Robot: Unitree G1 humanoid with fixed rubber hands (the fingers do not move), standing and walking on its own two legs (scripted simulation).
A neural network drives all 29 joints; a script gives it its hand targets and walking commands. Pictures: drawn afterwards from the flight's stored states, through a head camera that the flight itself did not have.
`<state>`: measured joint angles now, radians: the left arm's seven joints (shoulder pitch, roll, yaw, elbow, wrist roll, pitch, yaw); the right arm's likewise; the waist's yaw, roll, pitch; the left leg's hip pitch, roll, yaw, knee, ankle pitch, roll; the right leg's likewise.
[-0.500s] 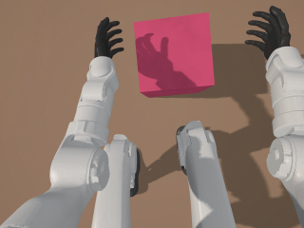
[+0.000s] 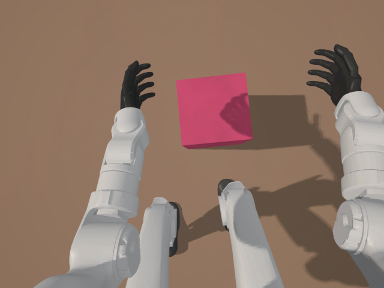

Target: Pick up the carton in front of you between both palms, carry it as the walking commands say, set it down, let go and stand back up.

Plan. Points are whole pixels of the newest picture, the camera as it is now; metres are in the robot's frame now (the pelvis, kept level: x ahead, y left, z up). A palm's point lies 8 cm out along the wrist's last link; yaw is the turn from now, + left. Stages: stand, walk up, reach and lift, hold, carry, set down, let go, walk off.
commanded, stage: set down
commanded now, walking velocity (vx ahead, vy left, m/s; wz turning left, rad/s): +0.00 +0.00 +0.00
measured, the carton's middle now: (212, 116) +0.48 -0.09 -0.48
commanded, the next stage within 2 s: let go in 0.06 s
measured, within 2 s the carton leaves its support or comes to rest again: neither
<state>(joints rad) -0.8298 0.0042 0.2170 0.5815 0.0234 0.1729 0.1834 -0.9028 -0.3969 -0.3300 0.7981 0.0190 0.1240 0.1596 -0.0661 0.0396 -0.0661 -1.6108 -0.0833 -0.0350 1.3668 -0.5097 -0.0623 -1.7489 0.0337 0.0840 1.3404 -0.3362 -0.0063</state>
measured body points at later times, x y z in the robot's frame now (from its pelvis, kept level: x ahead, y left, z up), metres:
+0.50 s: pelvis +0.06 -0.01 +0.12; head +0.26 -0.05 +0.52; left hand +0.39 +0.14 +0.01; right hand +0.35 -0.30 +0.01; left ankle +0.05 +0.14 -0.57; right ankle +0.11 -0.11 -0.57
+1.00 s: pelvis +0.10 +0.03 +0.18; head +0.13 +0.03 +0.63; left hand +0.29 +0.26 +0.10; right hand +0.26 -0.21 +0.10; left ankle +0.05 +0.14 -0.57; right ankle +0.11 -0.11 -0.57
